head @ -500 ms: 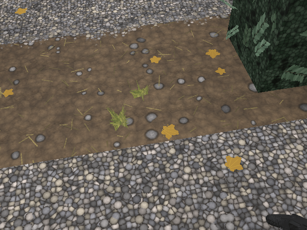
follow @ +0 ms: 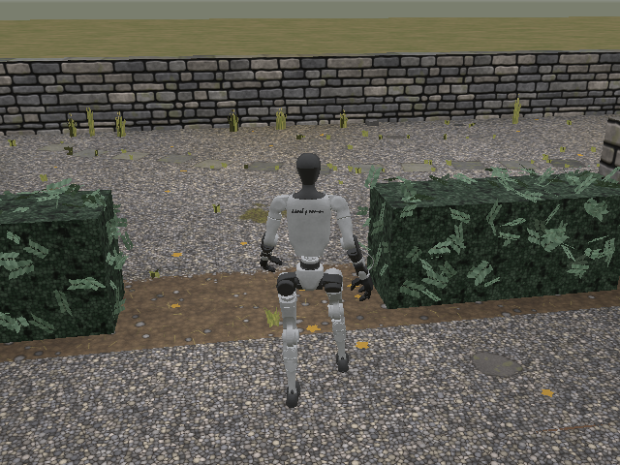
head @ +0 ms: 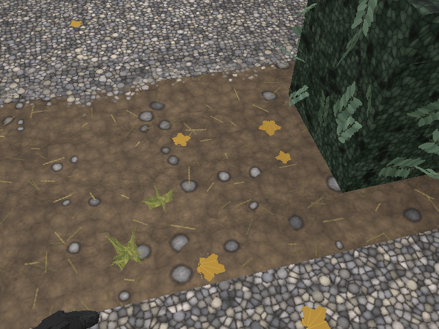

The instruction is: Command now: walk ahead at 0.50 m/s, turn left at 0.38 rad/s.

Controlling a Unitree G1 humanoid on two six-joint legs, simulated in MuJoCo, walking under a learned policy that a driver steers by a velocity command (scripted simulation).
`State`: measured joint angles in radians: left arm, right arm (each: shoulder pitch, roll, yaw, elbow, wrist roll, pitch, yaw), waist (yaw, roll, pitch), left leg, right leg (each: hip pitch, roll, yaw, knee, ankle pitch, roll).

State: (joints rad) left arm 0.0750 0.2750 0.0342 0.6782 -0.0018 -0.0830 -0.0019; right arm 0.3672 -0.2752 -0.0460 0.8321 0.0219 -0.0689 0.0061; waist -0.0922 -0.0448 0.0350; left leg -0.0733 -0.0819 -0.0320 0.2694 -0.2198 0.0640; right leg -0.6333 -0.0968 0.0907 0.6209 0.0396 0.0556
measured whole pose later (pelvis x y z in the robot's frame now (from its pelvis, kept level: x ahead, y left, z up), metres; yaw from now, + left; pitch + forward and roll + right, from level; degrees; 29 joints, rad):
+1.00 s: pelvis +0.34 +0.02 -0.01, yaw +35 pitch +2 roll -1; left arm 0.11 0.30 0.05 0.74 0.00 0.00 0.02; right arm 0.18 -0.31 -0.08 0.58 0.00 0.05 -0.02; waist -0.03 0.00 0.04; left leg -0.41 -0.14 -0.18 0.50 -0.11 0.06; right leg -0.44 0.02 0.12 0.73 -0.34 0.07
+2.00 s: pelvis +0.41 +0.04 -0.01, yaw +47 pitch +0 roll +1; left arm 0.29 0.29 0.05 0.85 -0.01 -0.09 -0.02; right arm 0.31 -0.30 -0.06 0.76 0.03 -0.01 -0.01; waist 0.00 0.04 -0.01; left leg -0.28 -0.02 -0.06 0.83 -0.46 0.02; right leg -0.26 0.00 -0.05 0.57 -0.31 -0.05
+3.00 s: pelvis +0.81 +0.42 -0.03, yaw +33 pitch +2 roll +2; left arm 0.10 0.28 0.05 0.65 -0.02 -0.05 -0.05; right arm 0.29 -0.30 -0.06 0.88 0.00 -0.04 -0.01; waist -0.04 -0.01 0.06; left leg -0.01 0.05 0.19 0.69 -0.50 -0.02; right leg -0.53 0.01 -0.05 0.63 -0.11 -0.10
